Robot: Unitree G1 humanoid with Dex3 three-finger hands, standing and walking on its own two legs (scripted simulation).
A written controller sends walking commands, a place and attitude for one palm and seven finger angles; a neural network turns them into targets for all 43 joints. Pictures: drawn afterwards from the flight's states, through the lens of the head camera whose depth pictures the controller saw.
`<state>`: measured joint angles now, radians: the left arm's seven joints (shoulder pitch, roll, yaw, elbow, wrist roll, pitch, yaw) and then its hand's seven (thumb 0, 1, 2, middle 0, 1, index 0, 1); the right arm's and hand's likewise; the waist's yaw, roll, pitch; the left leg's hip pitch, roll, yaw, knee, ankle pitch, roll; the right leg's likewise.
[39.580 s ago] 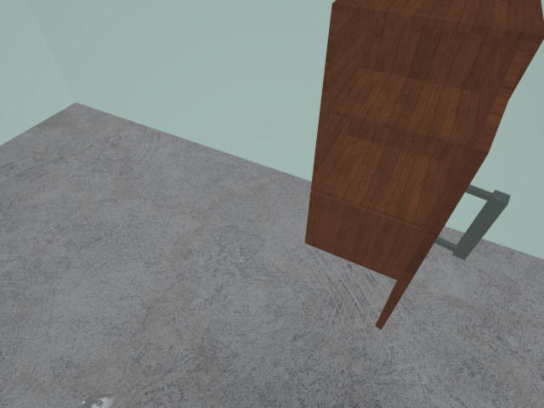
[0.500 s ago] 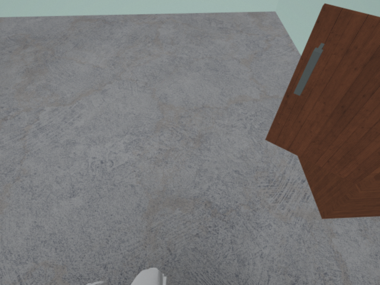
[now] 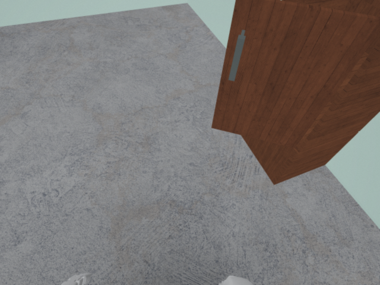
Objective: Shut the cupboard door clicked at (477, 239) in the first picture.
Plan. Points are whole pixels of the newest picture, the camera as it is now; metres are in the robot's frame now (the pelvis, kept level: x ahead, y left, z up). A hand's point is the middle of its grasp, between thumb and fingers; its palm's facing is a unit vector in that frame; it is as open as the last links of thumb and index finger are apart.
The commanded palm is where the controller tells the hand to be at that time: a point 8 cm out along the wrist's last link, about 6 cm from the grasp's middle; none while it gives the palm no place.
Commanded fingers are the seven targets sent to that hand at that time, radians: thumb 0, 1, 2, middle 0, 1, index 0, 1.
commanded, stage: turn to face it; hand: left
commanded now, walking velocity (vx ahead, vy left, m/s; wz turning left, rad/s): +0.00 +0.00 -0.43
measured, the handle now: (237, 56) +0.79 -0.11 +0.03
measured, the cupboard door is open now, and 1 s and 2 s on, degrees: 52 52 52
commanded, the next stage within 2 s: take the last steps up to it in 0.40 s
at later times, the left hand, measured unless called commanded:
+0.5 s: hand out of the picture +0.12 +0.18 -0.19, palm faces -0.13 -0.98 -0.16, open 7.4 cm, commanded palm none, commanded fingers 0.00 0.90 0.90 -0.20 -0.30 -0.20 -0.30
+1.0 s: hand (160, 243) +0.23 +0.09 -0.16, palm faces -0.36 -0.91 -0.20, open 7.4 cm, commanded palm none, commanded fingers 0.00 0.90 0.90 -0.20 -0.30 -0.20 -0.30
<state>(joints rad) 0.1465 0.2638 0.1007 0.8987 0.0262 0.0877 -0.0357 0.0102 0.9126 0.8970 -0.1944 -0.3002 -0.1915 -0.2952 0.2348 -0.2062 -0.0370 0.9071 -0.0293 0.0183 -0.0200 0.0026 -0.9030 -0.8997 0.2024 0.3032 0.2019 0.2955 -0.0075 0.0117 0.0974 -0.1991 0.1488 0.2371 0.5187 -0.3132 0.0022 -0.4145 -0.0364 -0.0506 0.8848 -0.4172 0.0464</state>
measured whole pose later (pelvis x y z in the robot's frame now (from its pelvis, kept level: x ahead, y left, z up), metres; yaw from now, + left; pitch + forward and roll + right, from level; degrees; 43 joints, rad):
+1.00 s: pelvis +0.07 -0.06 -0.01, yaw -19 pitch +0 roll +0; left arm 0.15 0.21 0.07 0.98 0.03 0.02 -0.05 0.01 0.91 0.90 -0.19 -0.30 -0.19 -0.30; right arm 0.45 -0.20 -0.06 1.10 -0.04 0.00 -0.01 0.00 -0.91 -0.90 0.20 0.30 0.20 0.30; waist -0.08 0.01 0.03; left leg -0.11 0.14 0.19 0.47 -0.34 -0.06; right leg -0.31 -0.04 -0.07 0.54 -0.27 -0.01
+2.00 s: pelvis +0.30 -0.20 +0.00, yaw -15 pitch +0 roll +1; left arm 0.15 0.15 0.04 1.04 0.03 0.00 0.04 0.01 0.93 0.90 -0.20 -0.30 -0.20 -0.30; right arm 0.24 -0.18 -0.05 1.06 0.00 0.05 -0.02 0.00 -0.91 -0.90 0.20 0.30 0.20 0.29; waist -0.01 0.02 0.09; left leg -0.28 0.01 0.05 0.74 -0.48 -0.03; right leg -0.29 -0.05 -0.03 0.52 -0.22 0.00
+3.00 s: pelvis +0.23 -0.13 +0.00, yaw -17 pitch -2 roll +0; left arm 0.30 0.11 0.00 1.14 0.01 0.01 0.04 0.01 0.91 0.90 -0.20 -0.30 -0.20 -0.30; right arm 0.34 -0.13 -0.01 1.17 -0.01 0.02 -0.03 0.00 -0.91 -0.90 0.20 0.30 0.20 0.29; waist -0.02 -0.03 0.05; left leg -0.22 -0.01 0.09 0.37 -0.12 0.04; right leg -0.09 0.02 0.01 0.38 -0.26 -0.01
